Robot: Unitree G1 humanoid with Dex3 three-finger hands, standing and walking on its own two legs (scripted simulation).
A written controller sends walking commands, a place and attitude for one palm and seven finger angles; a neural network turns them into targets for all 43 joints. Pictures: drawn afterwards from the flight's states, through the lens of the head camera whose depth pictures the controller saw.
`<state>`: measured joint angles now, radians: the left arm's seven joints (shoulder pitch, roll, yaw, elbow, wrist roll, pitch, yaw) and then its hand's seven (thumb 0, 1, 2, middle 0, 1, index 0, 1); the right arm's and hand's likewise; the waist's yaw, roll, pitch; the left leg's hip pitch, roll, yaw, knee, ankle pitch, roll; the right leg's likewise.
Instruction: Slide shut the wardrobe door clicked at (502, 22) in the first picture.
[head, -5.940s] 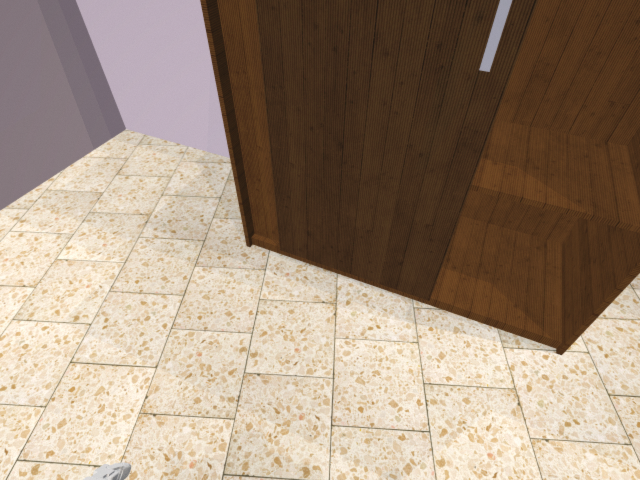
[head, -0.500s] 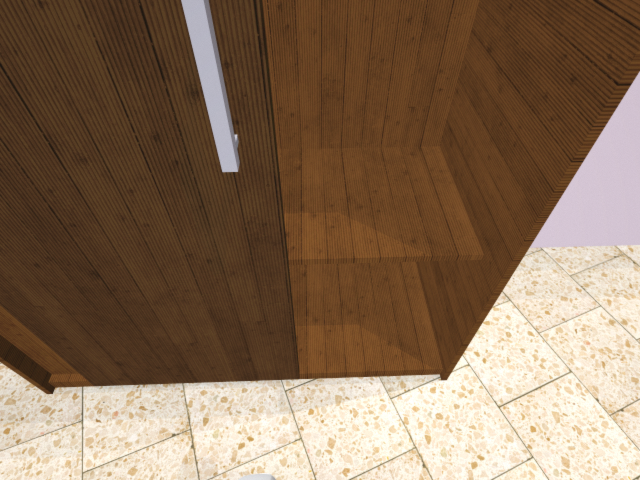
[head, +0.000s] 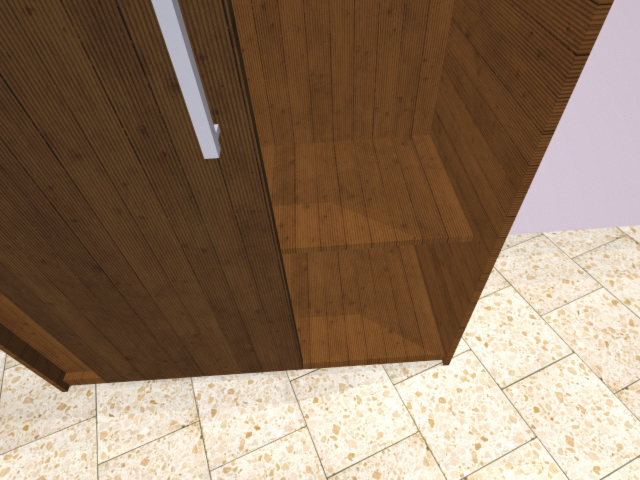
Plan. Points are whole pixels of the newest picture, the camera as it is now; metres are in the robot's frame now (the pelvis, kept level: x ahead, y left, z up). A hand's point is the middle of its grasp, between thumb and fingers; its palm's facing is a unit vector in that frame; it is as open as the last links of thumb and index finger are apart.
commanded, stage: come to a stop and stand still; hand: left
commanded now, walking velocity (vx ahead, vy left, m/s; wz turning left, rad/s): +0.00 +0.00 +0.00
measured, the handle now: (189, 63) +0.53 +0.19 +0.28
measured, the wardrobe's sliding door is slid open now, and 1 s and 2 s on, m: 0.46 0.46 0.46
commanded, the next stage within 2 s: look again from close up in 1.10 s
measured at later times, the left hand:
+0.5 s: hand out of the picture -0.03 +0.15 -0.17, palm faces +0.06 -0.98 -0.17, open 7.4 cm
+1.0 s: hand out of the picture -0.03 +0.23 -0.17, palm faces +0.03 -0.98 -0.20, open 7.4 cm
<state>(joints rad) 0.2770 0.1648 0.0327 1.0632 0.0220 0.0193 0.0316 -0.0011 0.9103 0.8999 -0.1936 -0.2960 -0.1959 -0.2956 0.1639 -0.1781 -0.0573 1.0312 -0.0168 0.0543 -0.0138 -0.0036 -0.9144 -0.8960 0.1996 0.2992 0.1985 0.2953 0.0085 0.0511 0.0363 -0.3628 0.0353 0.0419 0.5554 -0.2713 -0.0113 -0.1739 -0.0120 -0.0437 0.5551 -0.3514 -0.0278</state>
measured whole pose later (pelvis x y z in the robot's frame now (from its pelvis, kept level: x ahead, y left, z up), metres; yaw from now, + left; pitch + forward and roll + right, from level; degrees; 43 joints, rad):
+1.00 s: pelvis -0.02 +0.05 +0.00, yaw +0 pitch -1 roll +0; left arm 0.33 0.18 0.01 1.08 0.02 -0.01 0.03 0.00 0.91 0.90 -0.19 -0.30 -0.20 -0.30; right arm 0.30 -0.16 0.00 1.07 -0.02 -0.02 -0.02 0.01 -0.92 -0.90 0.20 0.30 0.20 0.30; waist 0.01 -0.02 0.01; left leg -0.26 -0.05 0.06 0.48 -0.22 0.07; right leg -0.19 -0.07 -0.02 0.49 -0.28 0.03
